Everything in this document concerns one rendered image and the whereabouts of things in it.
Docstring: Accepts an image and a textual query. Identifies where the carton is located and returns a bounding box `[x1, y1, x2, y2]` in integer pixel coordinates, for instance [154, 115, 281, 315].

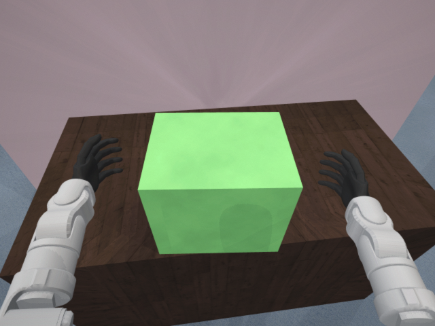
[138, 112, 303, 254]

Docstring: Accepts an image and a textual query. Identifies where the right robot hand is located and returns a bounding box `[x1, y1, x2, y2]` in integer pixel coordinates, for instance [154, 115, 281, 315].
[318, 149, 370, 208]

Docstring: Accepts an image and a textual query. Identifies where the pedestal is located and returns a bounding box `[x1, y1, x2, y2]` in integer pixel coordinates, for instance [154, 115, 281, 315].
[0, 100, 435, 326]

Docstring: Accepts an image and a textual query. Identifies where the robot right forearm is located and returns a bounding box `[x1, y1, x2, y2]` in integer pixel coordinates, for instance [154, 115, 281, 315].
[345, 196, 435, 326]

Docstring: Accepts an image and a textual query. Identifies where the robot left forearm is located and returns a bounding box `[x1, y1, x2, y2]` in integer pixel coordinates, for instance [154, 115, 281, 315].
[0, 179, 96, 322]

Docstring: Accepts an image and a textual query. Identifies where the robot left upper arm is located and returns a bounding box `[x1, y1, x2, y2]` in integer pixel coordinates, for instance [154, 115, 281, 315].
[0, 308, 74, 326]

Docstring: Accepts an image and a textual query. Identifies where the left robot hand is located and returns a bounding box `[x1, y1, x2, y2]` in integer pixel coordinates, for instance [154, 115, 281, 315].
[71, 134, 123, 193]

